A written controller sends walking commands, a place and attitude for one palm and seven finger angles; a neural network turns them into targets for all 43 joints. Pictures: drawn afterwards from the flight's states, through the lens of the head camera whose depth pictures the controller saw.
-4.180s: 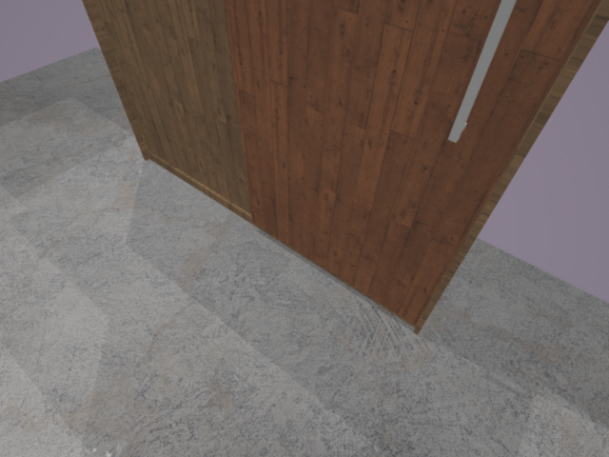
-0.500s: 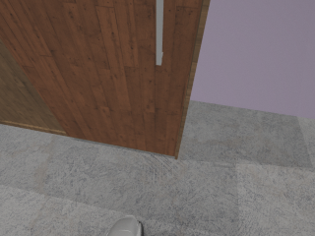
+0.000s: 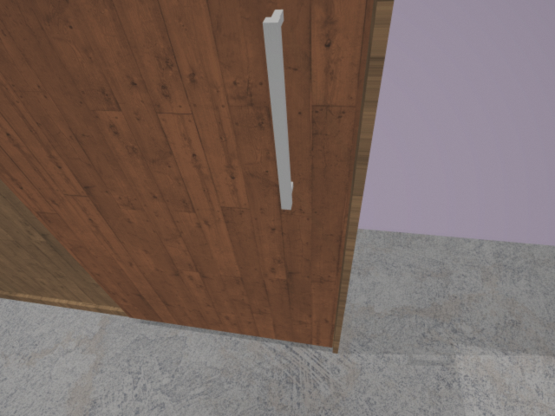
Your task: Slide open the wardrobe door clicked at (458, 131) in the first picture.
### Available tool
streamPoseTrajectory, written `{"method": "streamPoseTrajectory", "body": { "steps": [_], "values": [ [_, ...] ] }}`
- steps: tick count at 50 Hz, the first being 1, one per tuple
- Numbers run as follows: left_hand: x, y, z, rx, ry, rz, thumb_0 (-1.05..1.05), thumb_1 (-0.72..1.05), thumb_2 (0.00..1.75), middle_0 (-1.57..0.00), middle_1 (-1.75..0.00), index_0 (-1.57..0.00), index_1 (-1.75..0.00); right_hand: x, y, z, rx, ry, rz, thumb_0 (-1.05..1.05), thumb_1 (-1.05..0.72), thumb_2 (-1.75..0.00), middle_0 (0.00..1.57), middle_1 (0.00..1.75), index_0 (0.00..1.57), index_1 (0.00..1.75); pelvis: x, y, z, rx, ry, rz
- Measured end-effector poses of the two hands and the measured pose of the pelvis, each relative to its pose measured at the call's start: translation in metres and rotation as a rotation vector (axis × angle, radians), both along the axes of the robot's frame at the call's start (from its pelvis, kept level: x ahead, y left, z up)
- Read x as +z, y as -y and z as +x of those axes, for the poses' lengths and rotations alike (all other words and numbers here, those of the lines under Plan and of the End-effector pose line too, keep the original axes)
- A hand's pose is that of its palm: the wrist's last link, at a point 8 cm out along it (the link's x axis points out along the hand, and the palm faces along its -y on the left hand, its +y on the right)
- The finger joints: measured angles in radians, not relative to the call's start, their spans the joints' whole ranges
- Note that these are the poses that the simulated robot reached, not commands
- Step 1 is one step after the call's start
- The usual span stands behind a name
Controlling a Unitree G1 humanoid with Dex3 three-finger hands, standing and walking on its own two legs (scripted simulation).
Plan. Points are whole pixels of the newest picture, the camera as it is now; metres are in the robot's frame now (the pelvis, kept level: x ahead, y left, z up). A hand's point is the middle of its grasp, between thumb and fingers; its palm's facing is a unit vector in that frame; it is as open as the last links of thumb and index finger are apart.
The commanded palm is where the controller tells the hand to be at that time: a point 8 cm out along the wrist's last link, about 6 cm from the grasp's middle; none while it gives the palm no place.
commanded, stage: come to a stop and stand still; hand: right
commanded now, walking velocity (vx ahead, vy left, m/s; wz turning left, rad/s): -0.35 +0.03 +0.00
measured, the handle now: (283, 127) +0.46 +0.01 +0.20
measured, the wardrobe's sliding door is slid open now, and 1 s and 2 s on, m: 0.00 0.00 0.00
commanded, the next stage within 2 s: look again from close up in 1.82 s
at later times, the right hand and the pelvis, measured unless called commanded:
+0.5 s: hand out of the picture +0.09 -0.11 -0.15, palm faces +0.05 +0.95 -0.30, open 7.4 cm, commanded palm none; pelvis +0.02 +0.08 +0.00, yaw +0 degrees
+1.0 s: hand out of the picture -0.01 -0.19 -0.17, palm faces +0.09 +0.98 -0.17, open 7.4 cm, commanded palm none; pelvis -0.01 +0.01 +0.02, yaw -1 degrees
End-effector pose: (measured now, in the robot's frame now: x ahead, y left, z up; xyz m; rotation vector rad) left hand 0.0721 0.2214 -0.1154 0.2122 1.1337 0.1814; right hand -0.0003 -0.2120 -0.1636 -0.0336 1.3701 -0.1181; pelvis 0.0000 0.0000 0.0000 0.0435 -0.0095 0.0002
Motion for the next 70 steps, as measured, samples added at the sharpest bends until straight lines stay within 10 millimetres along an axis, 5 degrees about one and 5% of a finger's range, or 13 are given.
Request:
{"method": "streamPoseTrajectory", "body": {
  "steps": [11, 19, 27, 33, 39, 43, 51, 57, 63, 70],
  "values": [
    [-0.005, -0.041, -0.011, 0.041, -0.209, -0.004, -0.01, 0.93, 0.89, -0.21, -0.3, -0.2, -0.3, 0.029, 0.006, 0.052, 0.011, -0.014, -0.128, 0.01, -0.91, -0.9, 0.19, 0.3, 0.2, 0.3, 0.014, -0.03, 0.025, -0.002, -0.011, -0.007],
    [-0.048, -0.093, -0.002, 0.081, -0.211, -0.082, 0.0, 0.91, 0.89, -0.21, -0.3, -0.2, -0.3, 0.034, -0.031, 0.078, 0.053, 0.049, -0.221, 0.01, -0.91, -0.9, 0.19, 0.3, 0.19, 0.3, -0.009, -0.074, 0.035, 0.018, 0.003, -0.055],
    [-0.038, -0.111, 0.013, 0.024, -0.174, -0.089, 0.0, 0.92, 0.89, -0.2, -0.3, -0.2, -0.3, 0.054, -0.057, 0.075, 0.026, 0.115, -0.22, 0.01, -0.9, -0.9, 0.2, 0.3, 0.2, 0.3, 0.005, -0.083, 0.019, -0.011, -0.008, -0.093],
    [-0.024, -0.105, 0.015, -0.024, -0.134, -0.07, 0.0, 0.92, 0.89, -0.2, -0.3, -0.2, -0.3, 0.052, -0.047, 0.049, 0.003, 0.123, -0.207, 0.0, -0.9, -0.9, 0.2, 0.3, 0.2, 0.3, 0.008, -0.076, 0.003, -0.021, -0.012, -0.094],
    [-0.011, -0.079, 0.002, -0.041, -0.092, -0.031, 0.0, 0.92, 0.89, -0.2, -0.3, -0.2, -0.3, 0.034, -0.015, 0.011, -0.016, 0.071, -0.17, 0.01, -0.9, -0.9, 0.2, 0.3, 0.2, 0.3, 0.004, -0.05, -0.011, -0.018, -0.016, -0.065],
    [-0.006, -0.051, -0.027, -0.023, -0.093, 0.001, 0.0, 0.91, 0.89, -0.2, -0.3, -0.2, -0.3, 0.015, 0.011, -0.009, -0.03, 0.025, -0.132, 0.01, -0.9, -0.9, 0.2, 0.3, 0.2, 0.3, 0.0, -0.028, -0.018, -0.015, -0.006, -0.038],
    [0.008, -0.002, -0.093, 0.04, -0.25, -0.018, 0.0, 0.91, 0.89, -0.2, -0.3, -0.2, -0.3, 0.023, 0.025, -0.018, -0.019, -0.039, -0.071, 0.01, -0.91, -0.9, 0.19, 0.3, 0.2, 0.3, 0.019, -0.006, -0.008, -0.021, -0.021, -0.006],
    [0.007, 0.01, -0.133, 0.124, -0.349, -0.031, 0.0, 0.91, 0.89, -0.21, -0.3, -0.2, -0.3, 0.023, 0.02, -0.003, 0.034, -0.086, -0.062, 0.01, -0.91, -0.9, 0.19, 0.3, 0.19, 0.3, 0.019, -0.006, -0.006, -0.001, -0.027, -0.011],
    [0.001, 0.002, -0.168, 0.181, -0.45, -0.06, 0.0, 0.91, 0.89, -0.21, -0.3, -0.2, -0.3, 0.024, -0.001, 0.044, 0.086, -0.012, -0.068, 0.01, -0.91, -0.9, 0.19, 0.3, 0.19, 0.29, 0.015, -0.019, -0.005, 0.002, -0.022, -0.024],
    [-0.024, -0.028, -0.164, 0.192, -0.467, -0.116, 0.0, 0.91, 0.89, -0.21, -0.3, -0.2, -0.3, 0.033, -0.042, 0.095, 0.111, 0.148, -0.101, 0.01, -0.91, -0.9, 0.19, 0.3, 0.19, 0.3, 0.005, -0.046, 0.004, -0.006, -0.01, -0.034]
  ]
}}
